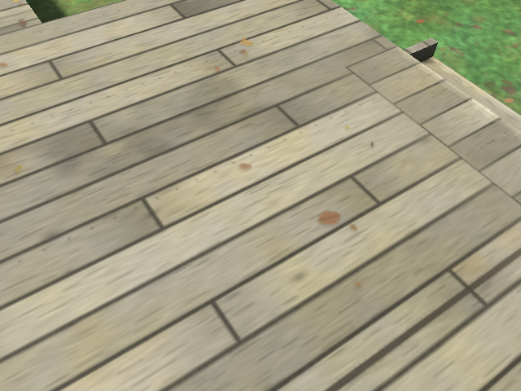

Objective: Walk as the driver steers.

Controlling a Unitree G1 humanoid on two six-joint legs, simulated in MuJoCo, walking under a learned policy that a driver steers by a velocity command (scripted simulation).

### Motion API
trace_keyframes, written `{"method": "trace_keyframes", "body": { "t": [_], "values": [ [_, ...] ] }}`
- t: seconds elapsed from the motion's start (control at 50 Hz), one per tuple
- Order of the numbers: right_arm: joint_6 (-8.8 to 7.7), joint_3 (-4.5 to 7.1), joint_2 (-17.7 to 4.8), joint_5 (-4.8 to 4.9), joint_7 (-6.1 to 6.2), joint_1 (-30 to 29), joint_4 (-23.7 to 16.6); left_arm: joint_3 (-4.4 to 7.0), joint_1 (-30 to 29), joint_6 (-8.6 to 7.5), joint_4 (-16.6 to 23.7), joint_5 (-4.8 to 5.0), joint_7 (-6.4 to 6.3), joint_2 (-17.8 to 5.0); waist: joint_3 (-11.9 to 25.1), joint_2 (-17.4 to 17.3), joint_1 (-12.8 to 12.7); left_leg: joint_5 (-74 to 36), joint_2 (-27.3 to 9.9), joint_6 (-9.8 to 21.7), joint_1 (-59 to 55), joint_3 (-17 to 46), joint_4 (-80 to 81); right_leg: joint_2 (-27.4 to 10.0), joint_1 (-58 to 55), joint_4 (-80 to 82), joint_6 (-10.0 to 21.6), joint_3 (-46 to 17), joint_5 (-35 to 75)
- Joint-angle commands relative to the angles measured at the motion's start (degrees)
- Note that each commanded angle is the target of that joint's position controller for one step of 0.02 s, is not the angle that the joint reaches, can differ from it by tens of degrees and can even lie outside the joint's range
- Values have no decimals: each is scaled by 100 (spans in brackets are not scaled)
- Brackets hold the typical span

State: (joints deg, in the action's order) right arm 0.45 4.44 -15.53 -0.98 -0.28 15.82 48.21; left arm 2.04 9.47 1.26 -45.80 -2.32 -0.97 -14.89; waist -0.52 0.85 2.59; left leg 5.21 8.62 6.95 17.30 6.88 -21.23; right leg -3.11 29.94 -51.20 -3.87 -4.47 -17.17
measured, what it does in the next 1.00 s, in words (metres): walks ahead: right foot, then left foot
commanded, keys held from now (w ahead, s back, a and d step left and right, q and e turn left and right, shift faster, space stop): w+q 0.08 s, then w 0.42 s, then w+e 0.50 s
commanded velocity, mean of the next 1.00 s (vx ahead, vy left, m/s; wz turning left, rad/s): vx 0.46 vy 0.00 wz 0.01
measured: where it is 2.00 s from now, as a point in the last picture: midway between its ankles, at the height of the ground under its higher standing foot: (296, 238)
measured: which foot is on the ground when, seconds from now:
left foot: down 0.00-0.18, up 0.20-0.62, down 0.64-1.00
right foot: up 0.00-0.16, down 0.18-0.66, up 0.68-1.00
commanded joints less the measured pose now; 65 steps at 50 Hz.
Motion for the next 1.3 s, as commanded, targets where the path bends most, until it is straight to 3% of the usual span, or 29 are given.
{"method": "trace_keyframes", "body": {
  "t": [0.02,0.1,0.16,0.18,0.2,0.22,0.26,0.32,0.42,0.52,0.58,0.62,0.64,0.66,0.68,0.7,0.72,0.76,0.84,0.94,1.02,1.08,1.12,1.14,1.16,1.18,1.2,1.24,1.3],
  "values": [
    [-84,257,-949,-28,-4,274,-285,104,-264,-173,472,21,8,-469,275,-728,83,2552,-1533,703,-727,2181,1063,167,356,453,50,106,-55],
    [-89,285,-961,-78,-62,158,-399,70,-168,-320,558,87,41,-470,225,-826,-21,2794,-1443,735,-273,2342,841,422,-436,1210,264,185,-592],
    [-75,246,-745,-67,-40,-227,-511,36,807,-463,248,196,-56,-354,97,-547,-641,2947,-1037,383,1053,2089,355,506,-2500,2832,552,391,107],
    [-116,173,-476,-46,-10,-165,-535,72,1102,-525,155,130,-141,-572,82,-23,-749,2982,-651,99,1665,1583,-495,2,-3111,3332,639,-111,-360],
    [-189,-13,158,-14,-11,146,-572,95,1337,-563,229,7,-171,-902,397,1012,-641,2749,-42,-194,1872,535,-2281,-1438,-3411,4154,773,-1800,-2011],
    [-260,45,-235,-35,-34,-230,-751,271,1126,-530,209,-112,-175,-1517,-266,1199,-583,2369,189,-205,2947,199,-2811,-2002,-2891,4730,1309,-3494,-2986],
    [-313,124,-629,-130,-149,-251,-591,154,727,-593,143,120,-76,-841,-660,384,-261,1316,-381,-316,2924,461,-3197,-1439,-2650,4544,1260,-2495,-2203],
    [-307,77,-479,-216,-251,-167,-498,106,1012,-713,-35,184,16,-601,-298,514,-254,701,-496,-498,2575,102,-3586,-856,-2794,4434,1153,-1184,-190],
    [-238,-46,-249,-220,-258,-1037,-761,78,1602,-731,-424,235,89,-448,-340,588,-458,191,-824,-784,2738,-576,-3002,-692,-3026,4285,1345,-541,1717],
    [-257,-234,-33,-124,-304,-2028,-1015,117,2159,-663,-724,150,82,-603,-448,668,-784,249,-855,-688,2005,-1162,-1557,-777,-3170,4023,1410,-320,3099],
    [-308,-220,-163,-74,-223,-1761,-935,149,2073,-617,-789,144,47,-762,-374,676,-516,636,-649,-378,1096,-1202,-1077,-907,-3146,3503,1364,-382,4326],
    [-399,-109,-407,-98,-82,-428,-500,150,1880,-613,-787,212,63,-815,349,426,155,304,-487,-107,-870,-1148,-534,-683,-2721,2099,1166,-155,5190],
    [-467,1,-762,-205,21,547,-266,112,1735,-634,-648,266,89,-705,956,148,578,600,-1281,114,-2458,-381,-427,-432,-1636,842,1052,-19,3823],
    [-474,116,-1318,-335,101,1134,-230,-45,2029,-634,-382,386,122,30,1837,-1090,505,1280,-3160,518,-4119,1955,-184,354,151,-1116,843,428,34],
    [-406,126,-1242,-156,81,1022,-181,126,2154,-563,-500,284,57,-538,1906,-1031,418,1442,-3528,792,-3528,3157,419,549,565,-1962,936,135,-1196],
    [-388,11,-808,-88,61,427,-242,188,1780,-517,-464,202,64,-629,931,-560,157,1775,-3201,641,-2701,2278,574,177,722,-2088,1001,-17,-724],
    [-438,-76,-438,-57,34,-40,-328,137,1580,-512,-475,194,99,-355,298,-460,23,1414,-2916,503,-1859,1470,846,-37,599,-1814,963,33,-305],
    [-531,-155,-173,-44,56,-227,-250,173,1522,-382,-522,70,168,-275,-180,-611,-235,632,-2453,214,-1002,470,1155,-198,233,-1493,864,116,-59],
    [-717,-120,-252,21,69,16,-54,201,1139,-208,-331,38,312,-110,-291,-546,-400,-458,-2325,211,-960,-470,1384,-241,604,-1361,742,241,482],
    [-722,-139,-207,-5,82,247,131,129,45,-219,119,50,432,17,-498,-515,-302,-1230,-2077,139,-1024,-1420,1355,-214,870,-32,658,543,1612],
    [-695,-85,-463,-3,138,590,294,62,-730,-228,454,30,521,1,-581,-446,-104,-1806,-2260,67,-1484,-1758,1259,-69,499,1139,849,1000,1783],
    [-594,-51,-638,-25,193,718,391,106,-726,-220,541,-3,490,-134,-392,-500,-180,-3679,-2381,-37,-2192,-2008,509,279,159,1470,1137,1279,1076],
    [-476,-3,-832,-55,228,711,410,193,-112,-226,411,-15,431,-303,45,-638,-473,-4959,-2414,-73,-2393,-2125,-750,689,-604,1582,1401,1413,386],
    [-410,15,-902,-46,225,708,387,278,559,-272,216,-34,387,-443,441,-572,-760,-4622,-2386,-126,-2126,-2163,-1828,870,-1474,1918,1556,1334,342],
    [-393,-1,-854,-53,199,670,271,432,1455,-303,-52,-99,297,-806,952,-175,-1164,-3210,-2242,-295,-1118,-2206,-3416,504,-2870,2261,1811,617,123],
    [-430,-151,-115,26,70,946,-137,611,1386,-280,20,-87,214,-1525,1448,1268,-737,1938,-1227,-648,1479,-2097,-5604,-1327,-4699,2492,2658,-2346,36],
    [-500,-58,-581,-13,37,254,-358,618,1564,-208,136,115,202,-1534,1807,563,-1023,2548,-754,-702,2278,-759,-6345,-1675,-4851,3333,2908,-3972,185],
    [-634,-123,-480,36,14,-165,-501,504,1027,-204,30,171,121,-1093,409,-84,-659,1444,-1354,-610,2523,-530,-5575,-1337,-3494,3541,2469,-2368,1151],
    [-387,-123,-420,-181,14,168,-387,361,540,-342,110,224,108,-686,149,-155,-108,1333,-1559,-776,1514,-496,-4668,-647,-2221,3732,2104,-1336,2408]
  ]
}}
Keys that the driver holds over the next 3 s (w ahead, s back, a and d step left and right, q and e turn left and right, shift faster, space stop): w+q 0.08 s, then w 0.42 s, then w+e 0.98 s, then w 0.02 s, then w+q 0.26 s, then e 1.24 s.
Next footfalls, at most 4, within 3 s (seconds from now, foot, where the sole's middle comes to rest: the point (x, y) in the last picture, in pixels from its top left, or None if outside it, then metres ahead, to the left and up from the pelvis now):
0.18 right None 0.10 -0.15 -0.78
0.64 left None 0.35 0.09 -0.78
1.16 right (290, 331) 0.64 -0.10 -0.78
1.70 left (265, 227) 0.99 -0.05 -0.78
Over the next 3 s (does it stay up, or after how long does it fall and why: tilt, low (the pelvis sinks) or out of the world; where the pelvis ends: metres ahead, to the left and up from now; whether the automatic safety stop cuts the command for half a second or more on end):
stays up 1.03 -0.11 0.00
